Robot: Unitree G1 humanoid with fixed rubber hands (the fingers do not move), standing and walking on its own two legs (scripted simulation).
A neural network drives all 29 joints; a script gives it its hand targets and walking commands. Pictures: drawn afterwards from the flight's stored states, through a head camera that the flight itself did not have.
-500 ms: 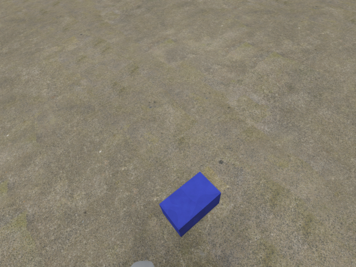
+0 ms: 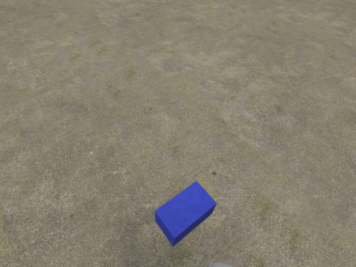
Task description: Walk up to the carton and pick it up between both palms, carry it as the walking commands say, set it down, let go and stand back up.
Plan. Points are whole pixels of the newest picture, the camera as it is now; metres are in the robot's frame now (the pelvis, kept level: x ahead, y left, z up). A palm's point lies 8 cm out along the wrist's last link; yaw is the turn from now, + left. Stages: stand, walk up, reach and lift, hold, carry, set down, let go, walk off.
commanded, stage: walk up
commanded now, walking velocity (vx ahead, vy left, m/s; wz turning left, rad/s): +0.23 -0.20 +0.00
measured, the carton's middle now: (185, 212) +0.49 -0.06 -0.69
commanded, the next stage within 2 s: none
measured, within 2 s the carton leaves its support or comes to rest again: neither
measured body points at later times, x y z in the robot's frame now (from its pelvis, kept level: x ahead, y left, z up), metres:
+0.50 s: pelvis +0.06 -0.07 -0.01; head +0.08 -0.08 +0.44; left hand +0.14 +0.18 -0.15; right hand +0.07 -0.31 -0.17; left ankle +0.00 +0.10 -0.70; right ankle +0.08 -0.13 -0.73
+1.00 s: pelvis +0.02 -0.04 -0.01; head +0.03 -0.03 +0.44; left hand +0.10 +0.19 -0.16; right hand +0.04 -0.30 -0.15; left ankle +0.00 +0.08 -0.73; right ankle +0.08 -0.13 -0.73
